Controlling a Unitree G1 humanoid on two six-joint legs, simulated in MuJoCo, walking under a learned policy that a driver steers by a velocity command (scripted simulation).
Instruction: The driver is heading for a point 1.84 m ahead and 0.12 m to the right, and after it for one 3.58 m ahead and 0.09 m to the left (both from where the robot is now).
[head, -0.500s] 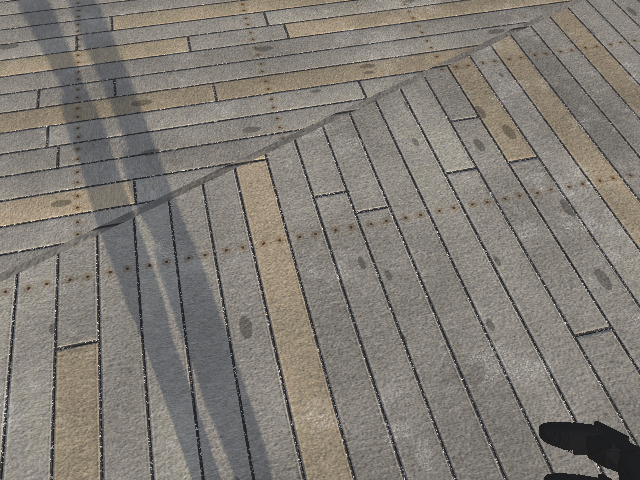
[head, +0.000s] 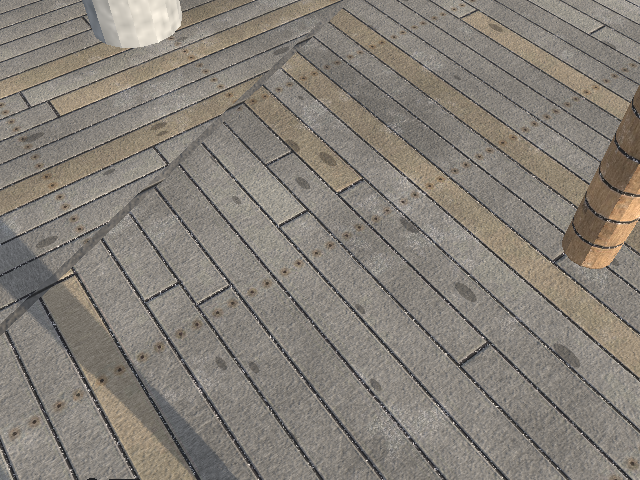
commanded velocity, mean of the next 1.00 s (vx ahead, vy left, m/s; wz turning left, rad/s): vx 0.06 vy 0.00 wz -0.30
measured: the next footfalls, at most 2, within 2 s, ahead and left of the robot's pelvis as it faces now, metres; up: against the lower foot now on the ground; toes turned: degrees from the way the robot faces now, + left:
right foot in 0.02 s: +0.18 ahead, -0.09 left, +0.00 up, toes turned -3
left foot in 0.48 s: +0.22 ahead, +0.13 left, +0.00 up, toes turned -18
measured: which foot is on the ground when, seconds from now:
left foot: down 0.00-0.02, up 0.04-0.46, down 0.48-1.00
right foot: up 0.00-0.00, down 0.02-0.48, up 0.50-0.74, down 0.76-1.00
